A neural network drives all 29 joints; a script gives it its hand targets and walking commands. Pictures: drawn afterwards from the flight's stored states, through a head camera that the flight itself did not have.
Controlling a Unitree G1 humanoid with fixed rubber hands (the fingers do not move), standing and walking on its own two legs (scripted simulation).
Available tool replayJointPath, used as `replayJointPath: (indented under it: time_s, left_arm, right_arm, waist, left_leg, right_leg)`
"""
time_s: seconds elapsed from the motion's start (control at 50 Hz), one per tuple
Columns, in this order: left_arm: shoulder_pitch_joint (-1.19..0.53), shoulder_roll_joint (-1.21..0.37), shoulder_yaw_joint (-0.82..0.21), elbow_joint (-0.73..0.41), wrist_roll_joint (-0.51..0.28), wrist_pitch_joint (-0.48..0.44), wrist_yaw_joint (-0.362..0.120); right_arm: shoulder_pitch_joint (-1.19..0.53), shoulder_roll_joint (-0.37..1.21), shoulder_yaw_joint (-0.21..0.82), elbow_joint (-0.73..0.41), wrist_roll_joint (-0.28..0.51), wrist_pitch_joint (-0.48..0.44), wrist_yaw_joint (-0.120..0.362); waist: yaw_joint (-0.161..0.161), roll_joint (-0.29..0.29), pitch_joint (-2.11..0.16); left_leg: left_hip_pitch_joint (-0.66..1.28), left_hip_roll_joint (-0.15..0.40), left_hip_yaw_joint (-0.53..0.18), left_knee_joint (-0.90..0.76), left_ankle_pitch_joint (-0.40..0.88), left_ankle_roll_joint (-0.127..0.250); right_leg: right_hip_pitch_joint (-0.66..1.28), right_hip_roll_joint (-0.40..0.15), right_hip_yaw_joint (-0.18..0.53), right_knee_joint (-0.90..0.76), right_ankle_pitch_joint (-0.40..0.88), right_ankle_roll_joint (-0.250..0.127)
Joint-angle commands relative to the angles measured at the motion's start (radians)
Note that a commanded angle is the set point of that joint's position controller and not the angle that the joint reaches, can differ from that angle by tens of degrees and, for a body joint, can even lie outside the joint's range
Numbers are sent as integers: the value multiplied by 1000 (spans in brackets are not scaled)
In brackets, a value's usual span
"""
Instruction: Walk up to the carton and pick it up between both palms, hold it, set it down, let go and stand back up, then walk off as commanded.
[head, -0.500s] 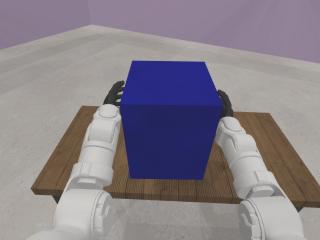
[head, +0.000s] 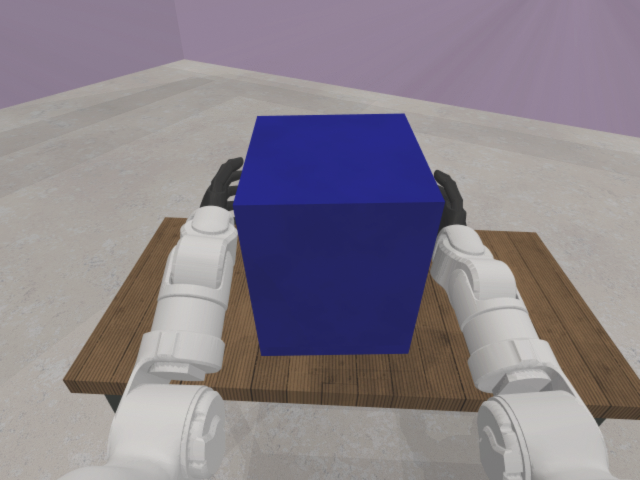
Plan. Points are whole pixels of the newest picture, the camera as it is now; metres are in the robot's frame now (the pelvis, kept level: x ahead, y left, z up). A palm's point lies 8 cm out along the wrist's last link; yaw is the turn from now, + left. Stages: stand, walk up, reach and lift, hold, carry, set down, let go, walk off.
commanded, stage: hold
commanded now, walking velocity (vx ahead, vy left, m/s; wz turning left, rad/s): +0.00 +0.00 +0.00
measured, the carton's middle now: (332, 234) +0.40 +0.01 +0.16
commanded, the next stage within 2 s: none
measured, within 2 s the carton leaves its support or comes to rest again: neither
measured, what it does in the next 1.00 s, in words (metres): stands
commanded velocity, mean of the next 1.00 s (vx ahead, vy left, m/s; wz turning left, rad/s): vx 0.00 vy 0.00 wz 0.00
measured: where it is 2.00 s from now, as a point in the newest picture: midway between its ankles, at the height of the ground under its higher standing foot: outside the picture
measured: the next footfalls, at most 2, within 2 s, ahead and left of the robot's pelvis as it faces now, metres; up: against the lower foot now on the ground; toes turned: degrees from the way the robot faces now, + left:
none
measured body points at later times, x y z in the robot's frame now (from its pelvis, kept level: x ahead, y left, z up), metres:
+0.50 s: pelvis +0.00 +0.00 +0.00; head -0.07 +0.01 +0.44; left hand +0.38 +0.16 +0.22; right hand +0.39 -0.14 +0.20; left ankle +0.04 +0.13 -0.75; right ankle +0.02 -0.16 -0.75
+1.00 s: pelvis +0.00 +0.00 +0.00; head -0.07 +0.01 +0.44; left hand +0.38 +0.16 +0.22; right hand +0.38 -0.14 +0.21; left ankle +0.04 +0.13 -0.75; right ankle +0.02 -0.16 -0.75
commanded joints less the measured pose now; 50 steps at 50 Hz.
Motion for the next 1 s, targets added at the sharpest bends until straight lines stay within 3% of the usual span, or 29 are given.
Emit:
replayJointPath:
  time_s: [0.0, 0.04, 0.08, 0.14, 0.16, 0.22, 0.24, 0.26, 0.3, 0.34, 0.38, 0.4, 0.42, 0.46, 0.5, 0.54, 0.58, 0.6, 0.62, 0.68, 0.74, 0.8, 0.82, 0.84, 0.86, 0.88, 0.92, 0.94, 0.98]
  left_arm:
    - [-638, -733, -361, -289, -153, -36, -170]
    - [-610, -766, -400, -298, -176, -32, -163]
    - [-626, -724, -345, -294, -138, -25, -168]
    - [-617, -707, -312, -248, -120, -5, -186]
    - [-615, -671, -276, -194, -109, 2, -196]
    - [-659, -691, -270, -184, -99, 4, -198]
    - [-644, -715, -306, -238, -113, 2, -199]
    - [-651, -698, -321, -270, -119, -7, -198]
    - [-695, -744, -373, -326, -164, -22, -181]
    - [-643, -729, -368, -314, -159, -14, -171]
    - [-617, -691, -323, -244, -111, 7, -177]
    - [-593, -668, -271, -216, -82, 17, -192]
    - [-577, -673, -273, -233, -84, 25, -195]
    - [-627, -706, -307, -239, -110, 12, -199]
    - [-626, -697, -315, -286, -122, 4, -195]
    - [-667, -712, -371, -337, -156, -6, -184]
    - [-630, -738, -386, -367, -161, -2, -182]
    - [-629, -727, -376, -349, -142, 5, -178]
    - [-608, -695, -316, -264, -107, 21, -184]
    - [-596, -704, -338, -269, -123, 18, -199]
    - [-666, -699, -322, -312, -109, 11, -190]
    - [-616, -706, -338, -316, -117, 15, -194]
    - [-627, -675, -309, -264, -103, 22, -198]
    - [-633, -702, -352, -356, -142, 3, -193]
    - [-630, -690, -340, -320, -129, 9, -195]
    - [-602, -711, -392, -345, -155, 7, -193]
    - [-630, -717, -357, -351, -141, 8, -192]
    - [-611, -688, -353, -313, -133, 13, -196]
    - [-606, -675, -304, -280, -104, 17, -197]
  right_arm:
    - [-928, 599, 428, -445, 138, -72, 114]
    - [-915, 586, 439, -474, 136, -63, 108]
    - [-908, 602, 459, -441, 143, -44, 105]
    - [-890, 573, 404, -350, 114, -28, 111]
    - [-928, 562, 392, -348, 108, -29, 114]
    - [-943, 579, 363, -309, 86, -30, 126]
    - [-968, 601, 401, -395, 109, -45, 124]
    - [-933, 616, 430, -387, 118, -45, 122]
    - [-985, 628, 445, -491, 136, -59, 118]
    - [-968, 637, 479, -492, 160, -50, 109]
    - [-891, 593, 428, -360, 127, -19, 112]
    - [-849, 584, 418, -292, 122, 1, 113]
    - [-871, 592, 426, -331, 124, -6, 114]
    - [-913, 573, 384, -349, 113, -22, 115]
    - [-942, 621, 454, -456, 132, -33, 111]
    - [-912, 633, 444, -454, 149, -31, 103]
    - [-947, 626, 473, -520, 164, -38, 101]
    - [-914, 610, 455, -450, 160, -21, 104]
    - [-910, 590, 446, -405, 136, -10, 107]
    - [-881, 578, 409, -405, 122, -9, 104]
    - [-873, 611, 419, -341, 130, -5, 114]
    - [-896, 594, 431, -410, 132, -19, 114]
    - [-899, 592, 414, -377, 123, -8, 112]
    - [-919, 619, 461, -479, 139, -30, 111]
    - [-892, 606, 432, -424, 132, -16, 107]
    - [-881, 596, 429, -478, 135, -24, 100]
    - [-888, 610, 448, -458, 151, -14, 103]
    - [-867, 583, 425, -422, 125, -5, 100]
    - [-907, 591, 432, -423, 136, -10, 104]
  waist:
    - [-63, -12, -379]
    - [-89, 11, -396]
    - [-48, -14, -323]
    - [-80, -25, -284]
    - [-57, -29, -254]
    - [-67, -16, -207]
    - [-62, -26, -283]
    - [-50, 0, -299]
    - [-61, -11, -383]
    - [-44, -16, -405]
    - [-58, -8, -253]
    - [-39, -9, -196]
    - [-39, -34, -223]
    - [-82, 0, -264]
    - [-42, -48, -320]
    - [-80, 10, -383]
    - [-64, -3, -410]
    - [-68, 29, -363]
    - [-49, -11, -263]
    - [-85, -7, -298]
    - [-65, 19, -270]
    - [-80, 0, -316]
    - [-67, 2, -259]
    - [-69, -23, -373]
    - [-86, -9, -345]
    - [-109, 0, -373]
    - [-71, -14, -357]
    - [-81, -10, -327]
    - [-54, -18, -274]
  left_leg:
    - [278, -75, 26, -39, 274, 0]
    - [293, -68, 3, -30, 278, -15]
    - [254, -84, 13, -40, 235, 8]
    - [253, -66, 8, -67, 167, 5]
    - [220, -75, 28, -76, 95, 20]
    - [195, -72, 34, -105, 34, 20]
    - [211, -68, 25, -90, 91, 21]
    - [234, -71, 23, -73, 145, 18]
    - [239, -73, 16, -53, 189, 5]
    - [261, -79, 16, -39, 247, 15]
    - [237, -73, 23, -67, 163, 11]
    - [222, -70, 27, -87, 126, 18]
    - [217, -74, 22, -85, 145, 19]
    - [229, -71, 24, -78, 118, 13]
    - [242, -75, 29, -64, 203, 22]
    - [273, -80, 20, -32, 256, 1]
    - [292, -77, 12, -27, 293, 1]
    - [292, -73, 4, -34, 272, -8]
    - [239, -78, 14, -66, 176, 14]
    - [231, -81, 22, -64, 167, 8]
    - [223, -74, 21, -78, 132, 8]
    - [250, -71, 20, -64, 191, 6]
    - [217, -81, 31, -86, 128, 10]
    - [268, -77, 22, -51, 232, 8]
    - [255, -84, 27, -50, 245, 6]
    - [267, -82, 17, -39, 274, -9]
    - [275, -79, 12, -41, 261, -3]
    - [251, -80, 23, -55, 223, -5]
    - [225, -78, 26, -67, 164, 7]
  right_leg:
    - [122, 114, -102, -67, 142, -26]
    - [118, 119, -98, -69, 137, -33]
    - [110, 104, -82, -72, 123, -19]
    - [92, 106, -96, -83, 50, -27]
    - [89, 96, -91, -96, -11, -25]
    - [51, 90, -99, -97, -68, -33]
    - [86, 98, -102, -79, -4, -27]
    - [105, 95, -97, -70, 40, -30]
    - [114, 105, -98, -61, 84, -30]
    - [137, 110, -98, -61, 121, -28]
    - [93, 107, -99, -83, 34, -32]
    - [86, 96, -92, -89, 3, -32]
    - [119, 95, -99, -84, 40, -32]
    - [86, 95, -98, -81, 7, -30]
    - [137, 99, -98, -66, 96, -25]
    - [131, 107, -95, -58, 139, -28]
    - [145, 111, -95, -55, 169, -29]
    - [117, 107, -91, -65, 132, -32]
    - [106, 100, -97, -83, 46, -30]
    - [124, 98, -95, -78, 65, -27]
    - [108, 95, -97, -71, 19, -35]
    - [129, 101, -101, -71, 78, -28]
    - [108, 94, -105, -81, 26, -29]
    - [152, 101, -102, -60, 122, -28]
    - [149, 102, -100, -64, 135, -26]
    - [154, 108, -103, -62, 166, -23]
    - [155, 107, -96, -66, 141, -26]
    - [146, 108, -103, -72, 105, -31]
    - [123, 97, -99, -76, 59, -23]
